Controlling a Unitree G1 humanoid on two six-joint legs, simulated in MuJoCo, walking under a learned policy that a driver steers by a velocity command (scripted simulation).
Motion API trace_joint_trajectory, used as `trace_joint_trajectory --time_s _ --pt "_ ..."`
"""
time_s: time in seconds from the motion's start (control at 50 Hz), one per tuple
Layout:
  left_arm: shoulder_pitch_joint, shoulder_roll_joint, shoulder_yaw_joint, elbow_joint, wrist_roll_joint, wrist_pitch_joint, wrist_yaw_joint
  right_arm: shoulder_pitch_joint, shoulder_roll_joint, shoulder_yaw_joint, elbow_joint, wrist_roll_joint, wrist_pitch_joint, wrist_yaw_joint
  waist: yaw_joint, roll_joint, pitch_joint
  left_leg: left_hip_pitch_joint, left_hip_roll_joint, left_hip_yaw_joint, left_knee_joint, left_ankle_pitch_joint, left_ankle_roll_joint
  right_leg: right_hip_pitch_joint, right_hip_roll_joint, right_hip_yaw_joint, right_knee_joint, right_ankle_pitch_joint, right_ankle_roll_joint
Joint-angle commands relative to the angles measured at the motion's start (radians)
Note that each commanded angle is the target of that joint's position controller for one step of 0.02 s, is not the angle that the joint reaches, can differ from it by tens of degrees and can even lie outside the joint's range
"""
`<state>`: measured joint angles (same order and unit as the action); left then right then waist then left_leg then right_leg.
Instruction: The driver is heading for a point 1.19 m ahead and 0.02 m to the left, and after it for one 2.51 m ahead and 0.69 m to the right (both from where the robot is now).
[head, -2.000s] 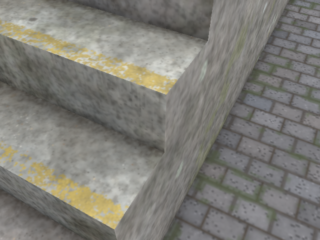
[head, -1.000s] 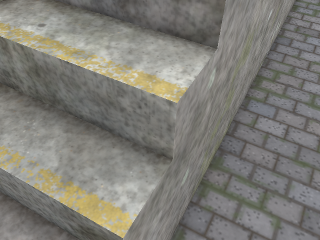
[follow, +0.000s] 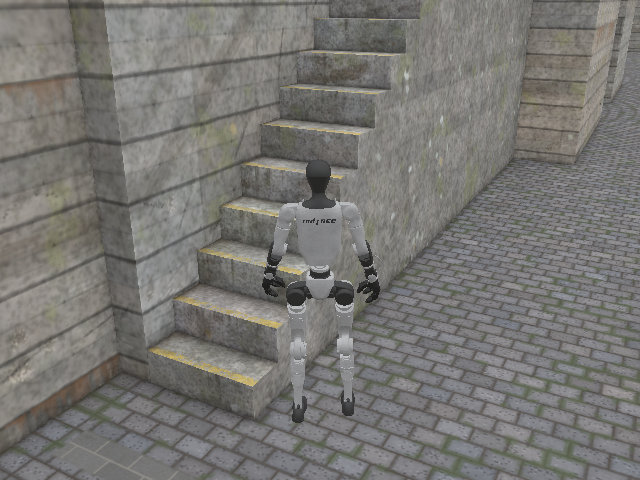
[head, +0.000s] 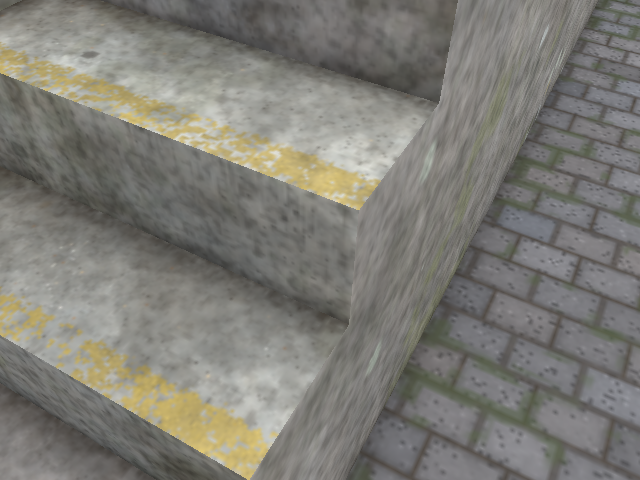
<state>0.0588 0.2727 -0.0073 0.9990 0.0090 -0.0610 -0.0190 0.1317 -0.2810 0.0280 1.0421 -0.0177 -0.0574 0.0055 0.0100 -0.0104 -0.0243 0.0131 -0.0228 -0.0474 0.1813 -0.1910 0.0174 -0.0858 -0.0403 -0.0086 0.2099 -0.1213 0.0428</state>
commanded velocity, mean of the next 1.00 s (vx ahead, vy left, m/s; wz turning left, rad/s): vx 0.50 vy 0.00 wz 0.00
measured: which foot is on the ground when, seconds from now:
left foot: down 0.00-1.00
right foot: down 0.00-1.00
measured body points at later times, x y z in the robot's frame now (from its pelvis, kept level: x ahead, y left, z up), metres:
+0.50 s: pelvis +0.00 +0.00 +0.00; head -0.01 +0.01 +0.45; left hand +0.14 +0.26 -0.12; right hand +0.10 -0.27 -0.13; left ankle -0.06 +0.11 -0.75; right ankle -0.01 -0.15 -0.75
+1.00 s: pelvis +0.00 +0.00 +0.00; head -0.01 +0.01 +0.45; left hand +0.14 +0.26 -0.12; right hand +0.10 -0.27 -0.13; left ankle -0.06 +0.11 -0.75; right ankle -0.01 -0.15 -0.75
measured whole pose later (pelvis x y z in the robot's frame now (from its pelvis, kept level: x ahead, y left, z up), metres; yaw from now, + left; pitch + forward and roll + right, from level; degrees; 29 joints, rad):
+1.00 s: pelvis +0.00 +0.00 +0.00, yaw +0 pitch +0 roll +0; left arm 0.07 0.27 0.00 1.00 0.01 -0.06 -0.02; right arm 0.14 -0.28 0.03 1.04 -0.02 -0.06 0.01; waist 0.01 -0.01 -0.03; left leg 0.02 -0.02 -0.06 0.18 -0.19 0.02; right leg -0.08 -0.04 -0.01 0.20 -0.12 0.05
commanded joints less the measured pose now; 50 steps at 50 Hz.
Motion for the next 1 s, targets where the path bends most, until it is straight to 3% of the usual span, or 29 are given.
trace_joint_trajectory --time_s 0.02,1.0 --pt "-0.068 0.117 0.022 -0.059 -0.001 -0.013 0.003 -0.031 -0.132 -0.023 -0.044 0.001 -0.01 -0.003 0.0 0.011 -0.037 -0.026 0.107 -0.076 -0.003 0.289 -0.019 0.037 -0.07 0.06 0.003 0.219 -0.018" --pt "-0.054 0.117 0.025 -0.062 -0.001 -0.011 0.004 -0.026 -0.132 -0.024 -0.041 0.002 -0.011 -0.003 0.001 0.011 -0.033 -0.026 0.105 -0.082 -0.006 0.289 -0.02 0.04 -0.07 0.06 -0.001 0.216 -0.015"
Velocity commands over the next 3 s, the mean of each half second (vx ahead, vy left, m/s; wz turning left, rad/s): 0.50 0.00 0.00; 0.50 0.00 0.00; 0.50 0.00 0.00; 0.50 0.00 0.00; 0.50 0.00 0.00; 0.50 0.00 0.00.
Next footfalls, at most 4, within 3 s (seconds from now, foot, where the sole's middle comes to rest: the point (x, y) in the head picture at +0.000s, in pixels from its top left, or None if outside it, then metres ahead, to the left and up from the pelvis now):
none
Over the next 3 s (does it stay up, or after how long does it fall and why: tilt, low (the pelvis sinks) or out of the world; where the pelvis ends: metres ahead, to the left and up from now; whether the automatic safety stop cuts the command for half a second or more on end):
stays up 0.00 0.00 0.00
